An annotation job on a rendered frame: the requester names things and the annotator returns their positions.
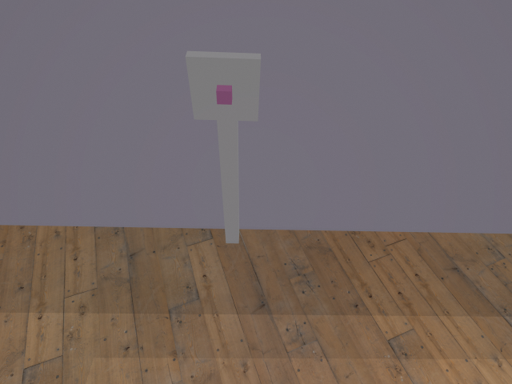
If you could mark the button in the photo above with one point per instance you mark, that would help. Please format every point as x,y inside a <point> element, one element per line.
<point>224,94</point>

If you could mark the panel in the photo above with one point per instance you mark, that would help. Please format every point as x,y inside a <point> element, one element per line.
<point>205,71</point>

